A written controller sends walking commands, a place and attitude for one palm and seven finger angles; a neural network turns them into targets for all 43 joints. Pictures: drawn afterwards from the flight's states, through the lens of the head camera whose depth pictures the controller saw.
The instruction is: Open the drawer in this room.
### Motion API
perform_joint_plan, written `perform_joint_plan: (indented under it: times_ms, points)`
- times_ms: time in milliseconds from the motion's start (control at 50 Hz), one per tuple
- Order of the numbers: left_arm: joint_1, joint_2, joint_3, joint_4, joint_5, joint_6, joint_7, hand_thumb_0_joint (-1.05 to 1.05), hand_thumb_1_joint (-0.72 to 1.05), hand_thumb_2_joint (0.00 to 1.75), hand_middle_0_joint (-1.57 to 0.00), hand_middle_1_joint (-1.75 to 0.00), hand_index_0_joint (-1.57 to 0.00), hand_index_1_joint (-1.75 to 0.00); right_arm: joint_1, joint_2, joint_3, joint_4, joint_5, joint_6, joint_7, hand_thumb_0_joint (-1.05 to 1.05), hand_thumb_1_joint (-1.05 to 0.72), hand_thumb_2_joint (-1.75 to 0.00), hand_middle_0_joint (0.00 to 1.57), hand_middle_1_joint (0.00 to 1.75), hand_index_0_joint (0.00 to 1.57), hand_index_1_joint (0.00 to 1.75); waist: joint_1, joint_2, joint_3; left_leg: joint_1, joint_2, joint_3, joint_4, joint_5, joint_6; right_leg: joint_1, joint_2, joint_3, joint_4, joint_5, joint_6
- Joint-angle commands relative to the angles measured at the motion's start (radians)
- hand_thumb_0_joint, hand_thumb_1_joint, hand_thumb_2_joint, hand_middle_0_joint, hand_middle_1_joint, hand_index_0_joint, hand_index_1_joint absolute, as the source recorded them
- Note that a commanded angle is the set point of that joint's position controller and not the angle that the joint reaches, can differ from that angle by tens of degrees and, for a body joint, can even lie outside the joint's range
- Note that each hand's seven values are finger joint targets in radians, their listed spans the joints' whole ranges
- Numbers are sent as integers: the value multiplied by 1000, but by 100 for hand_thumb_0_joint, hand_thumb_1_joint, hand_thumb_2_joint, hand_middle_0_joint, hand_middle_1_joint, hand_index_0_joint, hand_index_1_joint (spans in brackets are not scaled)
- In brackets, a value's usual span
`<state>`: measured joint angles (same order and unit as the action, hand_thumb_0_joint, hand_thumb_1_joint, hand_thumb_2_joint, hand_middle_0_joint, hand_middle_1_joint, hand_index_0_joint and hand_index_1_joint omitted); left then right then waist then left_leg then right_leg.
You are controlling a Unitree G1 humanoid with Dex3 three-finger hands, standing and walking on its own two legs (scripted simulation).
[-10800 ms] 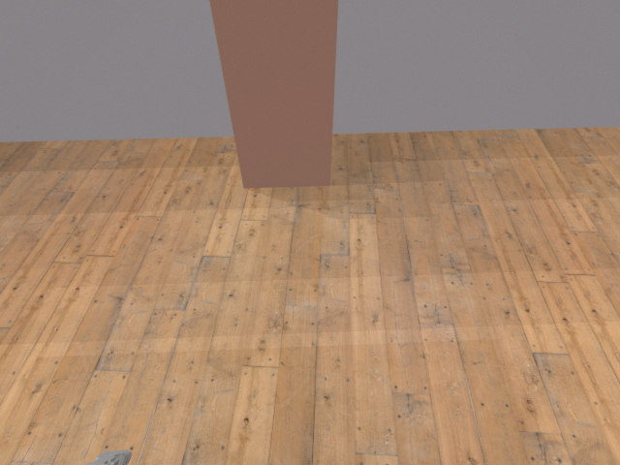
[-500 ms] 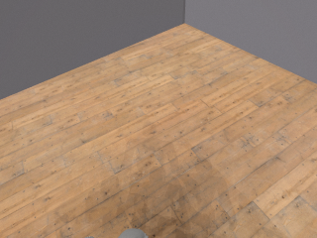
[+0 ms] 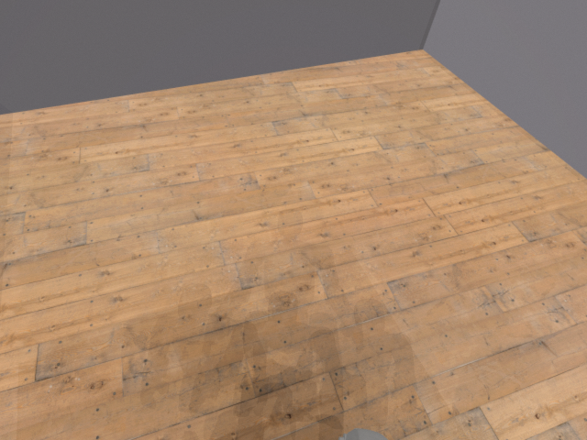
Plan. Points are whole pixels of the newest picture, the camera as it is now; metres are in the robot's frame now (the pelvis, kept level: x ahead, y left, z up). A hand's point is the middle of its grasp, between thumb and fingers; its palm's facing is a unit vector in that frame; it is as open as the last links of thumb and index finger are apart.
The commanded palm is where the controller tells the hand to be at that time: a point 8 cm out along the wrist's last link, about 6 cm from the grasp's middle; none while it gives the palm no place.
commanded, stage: turn or walk to find it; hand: left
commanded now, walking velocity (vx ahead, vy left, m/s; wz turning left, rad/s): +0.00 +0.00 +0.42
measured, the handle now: out of the picture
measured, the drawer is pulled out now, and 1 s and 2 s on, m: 0.00 0.00 0.00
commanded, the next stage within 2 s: none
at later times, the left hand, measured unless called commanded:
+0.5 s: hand out of the picture +0.03 +0.15 -0.15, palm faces +0.22 -0.94 -0.27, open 7.4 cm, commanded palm none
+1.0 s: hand out of the picture -0.10 +0.21 -0.17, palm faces +0.47 -0.85 -0.24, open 7.4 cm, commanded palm none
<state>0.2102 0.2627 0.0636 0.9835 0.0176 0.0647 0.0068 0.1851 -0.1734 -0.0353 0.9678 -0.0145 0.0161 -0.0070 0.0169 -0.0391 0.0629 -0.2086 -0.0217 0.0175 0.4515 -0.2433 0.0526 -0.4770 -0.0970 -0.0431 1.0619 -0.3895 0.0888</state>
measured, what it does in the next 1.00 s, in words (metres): steps on the spot, turning left: right foot, then left foot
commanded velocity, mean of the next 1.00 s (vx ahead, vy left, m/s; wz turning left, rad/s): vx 0.00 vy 0.00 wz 0.42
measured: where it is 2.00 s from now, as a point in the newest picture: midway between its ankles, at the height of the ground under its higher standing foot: outside the picture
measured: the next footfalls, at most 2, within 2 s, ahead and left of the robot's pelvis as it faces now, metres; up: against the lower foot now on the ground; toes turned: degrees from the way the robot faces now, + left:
right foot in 0.28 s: +0.04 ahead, -0.14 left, +0.00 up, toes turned +4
left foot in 0.74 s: -0.06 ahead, +0.10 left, +0.00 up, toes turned +24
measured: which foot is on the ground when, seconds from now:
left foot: down 0.00-0.28, up 0.30-0.72, down 0.74-1.00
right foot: up 0.00-0.26, down 0.28-0.74, up 0.76-1.00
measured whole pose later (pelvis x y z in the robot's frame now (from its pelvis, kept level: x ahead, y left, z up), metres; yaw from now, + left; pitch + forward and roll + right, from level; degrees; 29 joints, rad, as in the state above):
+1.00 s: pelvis -0.06 -0.01 +0.00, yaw +26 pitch +0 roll -1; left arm 0.19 0.26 0.06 0.97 0.01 0.06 0.01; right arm 0.16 -0.18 -0.04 0.95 -0.02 0.02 0.00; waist 0.02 -0.03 0.07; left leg -0.21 -0.02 -0.02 0.45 -0.24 0.03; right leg -0.45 -0.09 -0.03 1.01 -0.42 0.09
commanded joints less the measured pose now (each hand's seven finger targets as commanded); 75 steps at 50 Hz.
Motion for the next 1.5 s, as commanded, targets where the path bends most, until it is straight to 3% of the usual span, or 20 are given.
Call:
perform_joint_plan:
  times_ms: [0,100,220,260,280,360,580,660,680,700,720,740,840,1020,1120,1140,1160,1180,1280,1480]
  points:
    - [-56,50,6,-95,-4,-30,10,0,90,90,-20,-30,-20,-30,84,-213,-54,-38,-2,-15,-15,0,-90,-90,20,30,20,30,-46,158,-99,181,261,-250,-112,518,117,-77,4,26,-45,-19,10]
    - [-105,33,1,-123,-9,-33,15,0,90,90,-20,-30,-20,-30,92,-216,-62,-38,-10,-5,-13,0,-90,-90,20,30,20,30,-60,187,-91,127,258,-317,-96,483,128,7,33,27,-195,-67,-3]
    - [16,52,7,-104,-12,-56,22,0,90,90,-20,-30,-20,-30,42,-199,-67,-61,0,1,-6,0,-90,-90,20,30,20,30,4,138,-132,-68,165,-328,18,345,46,354,51,7,-660,192,-31]
    - [60,177,30,-103,7,-72,34,0,90,90,-20,-30,-20,-30,47,-104,-51,-96,9,-2,7,0,-90,-90,20,30,20,30,20,-213,-121,-359,-43,-84,314,-227,-75,520,-320,342,-769,324,-180]
    - [58,180,38,-115,0,-70,36,0,90,90,-20,-30,-20,-30,23,-148,-65,-104,-1,16,1,0,-90,-90,20,30,20,30,34,-216,-114,-340,-15,-98,514,-351,-78,389,-401,368,-795,341,-260]
    - [-93,90,12,-154,1,-71,30,0,90,90,-20,-30,-20,-30,84,-130,-67,-40,-8,40,21,0,-90,-90,20,30,20,30,-52,-88,-17,-324,37,-74,768,-150,-97,239,-218,107,-775,250,-206]
    - [74,153,31,-85,16,-67,23,0,90,90,-20,-30,-20,-30,-53,-108,-38,-72,7,25,23,0,-90,-90,20,30,20,30,34,-165,-80,-220,46,37,354,-244,-115,407,-256,31,-683,533,-234]
    - [55,166,36,-71,7,-56,21,0,90,90,-20,-30,-20,-30,19,-124,-35,-56,8,9,17,0,-90,-90,20,30,20,30,-12,-146,-129,-26,32,79,53,-57,-95,359,-236,-42,-554,542,-164]
    - [50,143,33,-71,-1,-50,19,0,90,90,-20,-30,-20,-30,49,-155,-43,-49,7,1,19,0,-90,-90,20,30,20,30,-34,-60,-146,103,67,41,-71,69,-79,262,-205,-79,-456,442,-115]
    - [77,85,28,-98,-8,-42,14,0,90,90,-20,-30,-20,-30,72,-255,-66,-57,-3,-10,16,0,-90,-90,20,30,20,30,-46,211,-169,245,288,-234,-122,283,6,37,-93,-140,-271,114,-43]
    - [24,47,3,-133,-1,-37,12,0,90,90,-20,-30,-20,-30,114,-323,-78,-50,-2,-1,12,0,-90,-90,20,30,20,30,-71,341,-140,227,442,-369,-122,543,119,-86,-31,-102,-116,-264,-13]
    - [-46,63,5,-133,4,-24,21,0,90,90,-20,-30,-20,-30,136,-297,-74,-28,-5,-3,1,0,-90,-90,20,30,20,30,-97,307,-128,147,421,-353,-127,493,140,-69,-32,-17,-25,-247,-19]
    - [-10,67,10,-76,-3,-30,3,0,90,90,-20,-30,-20,-30,9,-226,-46,-61,-2,-15,-14,0,-90,-90,20,30,20,30,-25,192,-80,120,255,-193,-102,553,92,-68,-11,12,49,-20,-3]
    - [-74,40,1,-126,-8,-33,11,0,90,90,-20,-30,-20,-30,46,-230,-64,-65,-10,-2,-8,0,-90,-90,20,30,20,30,-50,201,-91,93,249,-306,-90,447,120,28,36,16,-213,-60,-4]
    - [39,50,5,-108,-13,-53,17,0,90,90,-20,-30,-20,-30,6,-218,-69,-78,-3,6,-4,0,-90,-90,20,30,20,30,8,181,-118,-62,184,-323,2,347,63,308,65,-11,-586,155,-24]
    - [69,86,12,-105,-7,-64,21,0,90,90,-20,-30,-20,-30,16,-183,-65,-82,4,4,1,0,-90,-90,20,30,20,30,19,91,-133,-151,129,-285,80,214,13,426,-5,52,-700,217,-41]
    - [90,168,29,-103,8,-74,30,0,90,90,-20,-30,-20,-30,36,-118,-54,-102,11,1,7,0,-90,-90,20,30,20,30,20,-162,-142,-333,-5,-129,272,-91,-58,533,-247,296,-758,279,-126]
    - [83,196,35,-119,5,-71,30,0,90,90,-20,-30,-20,-30,13,-136,-64,-117,3,13,4,0,-90,-90,20,30,20,30,33,-219,-107,-339,-30,-88,485,-342,-78,395,-398,382,-799,326,-234]
    - [-78,80,11,-159,1,-72,29,0,90,90,-20,-30,-20,-30,82,-134,-69,-43,-7,41,25,0,-90,-90,20,30,20,30,-48,-101,-16,-314,42,-74,770,-127,-98,227,-210,94,-788,220,-191]
    - [75,145,32,-87,15,-66,26,0,90,90,-20,-30,-20,-30,-36,-105,-41,-65,6,26,23,0,-90,-90,20,30,20,30,40,-154,-76,-224,55,32,366,-248,-115,393,-264,40,-710,440,-235]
